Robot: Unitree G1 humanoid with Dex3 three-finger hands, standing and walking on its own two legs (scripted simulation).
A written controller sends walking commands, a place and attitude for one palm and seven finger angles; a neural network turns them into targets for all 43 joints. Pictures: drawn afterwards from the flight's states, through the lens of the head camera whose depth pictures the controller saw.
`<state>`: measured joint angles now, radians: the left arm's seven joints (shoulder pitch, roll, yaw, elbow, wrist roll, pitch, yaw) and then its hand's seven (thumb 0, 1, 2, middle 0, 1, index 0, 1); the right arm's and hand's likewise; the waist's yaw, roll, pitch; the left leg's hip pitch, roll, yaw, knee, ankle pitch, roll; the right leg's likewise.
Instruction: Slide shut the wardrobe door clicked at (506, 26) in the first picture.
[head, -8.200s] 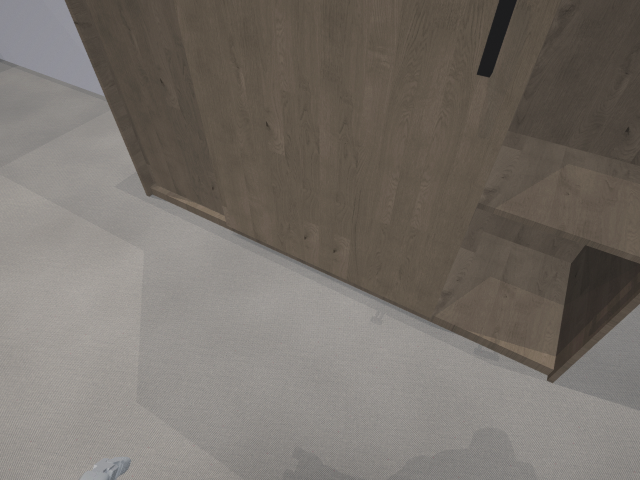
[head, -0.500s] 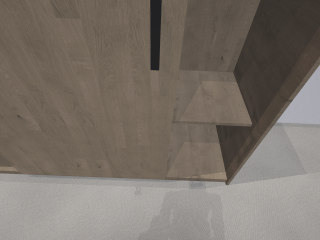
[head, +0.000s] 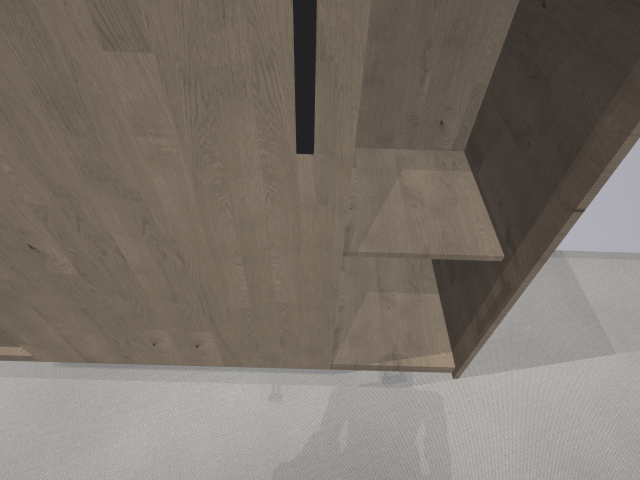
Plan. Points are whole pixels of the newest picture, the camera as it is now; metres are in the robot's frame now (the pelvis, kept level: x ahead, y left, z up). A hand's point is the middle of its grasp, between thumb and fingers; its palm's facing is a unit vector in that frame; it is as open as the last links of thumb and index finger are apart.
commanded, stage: look again from close up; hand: left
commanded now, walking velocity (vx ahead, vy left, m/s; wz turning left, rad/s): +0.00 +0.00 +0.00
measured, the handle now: (306, 66) +0.53 +0.05 +0.26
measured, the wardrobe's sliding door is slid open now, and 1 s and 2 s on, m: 0.41 0.41 0.41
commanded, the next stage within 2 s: raise the hand with hooked fingers in 0.22 s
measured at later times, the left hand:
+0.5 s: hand (186, 434) +0.18 +0.17 -0.02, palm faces +0.25 -0.96 -0.14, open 7.5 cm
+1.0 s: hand (153, 427) +0.16 +0.17 +0.08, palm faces +0.06 -0.99 -0.14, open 10.2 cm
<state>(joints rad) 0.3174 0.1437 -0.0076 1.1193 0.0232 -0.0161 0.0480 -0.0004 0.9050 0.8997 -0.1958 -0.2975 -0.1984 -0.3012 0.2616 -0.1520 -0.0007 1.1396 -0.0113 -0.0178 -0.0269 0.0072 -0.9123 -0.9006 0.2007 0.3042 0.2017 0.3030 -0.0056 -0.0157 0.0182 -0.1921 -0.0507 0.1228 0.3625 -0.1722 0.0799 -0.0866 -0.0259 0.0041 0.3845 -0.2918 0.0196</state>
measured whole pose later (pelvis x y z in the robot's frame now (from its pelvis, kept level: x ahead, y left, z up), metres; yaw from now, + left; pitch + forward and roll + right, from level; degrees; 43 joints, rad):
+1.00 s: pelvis -0.03 -0.07 -0.04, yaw +6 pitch +2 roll -2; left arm 0.26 0.33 0.26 0.02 -0.35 -0.34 -0.42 0.01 0.30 0.65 -0.24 -0.68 -0.24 -0.68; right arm 0.20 -0.25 0.04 0.63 0.05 -0.26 -0.10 0.01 -0.90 -0.90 0.20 0.30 0.20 0.30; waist 0.05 0.05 -0.06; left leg -0.53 0.02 -0.04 0.80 -0.30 0.00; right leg -0.35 0.06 -0.14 0.75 -0.44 -0.07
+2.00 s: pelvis -0.05 -0.02 +0.00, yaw +6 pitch -5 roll -1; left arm -0.37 0.65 0.51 0.08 -0.31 0.38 -0.45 -0.01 -0.50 0.30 -0.30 -1.20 -0.31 -1.20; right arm 0.17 -0.26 0.12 0.65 0.11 -0.19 -0.09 0.02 -0.90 -0.90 0.21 0.31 0.21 0.30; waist 0.07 0.07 -0.03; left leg -0.22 -0.05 0.02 0.43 -0.13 0.06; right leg -0.09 -0.01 -0.08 0.44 -0.27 -0.01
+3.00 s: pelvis +0.00 -0.03 -0.01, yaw +4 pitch -2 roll +0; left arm -0.36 0.49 0.41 0.01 -0.35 0.32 -0.43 -0.02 -0.50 0.30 -0.30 -1.20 -0.30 -1.20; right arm 0.16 -0.27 0.09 0.64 0.10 -0.20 -0.08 0.02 -0.90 -0.90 0.20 0.30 0.20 0.30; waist 0.04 0.06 -0.03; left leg -0.23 -0.03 0.03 0.47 -0.21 0.04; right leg -0.09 0.01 -0.06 0.45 -0.33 -0.03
